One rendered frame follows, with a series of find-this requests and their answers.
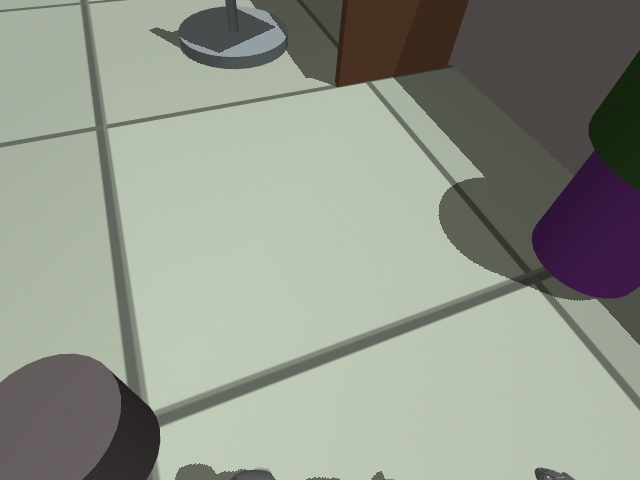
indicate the potted plant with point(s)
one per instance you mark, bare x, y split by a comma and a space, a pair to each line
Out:
589, 239

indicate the office chair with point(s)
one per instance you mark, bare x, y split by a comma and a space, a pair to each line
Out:
233, 37

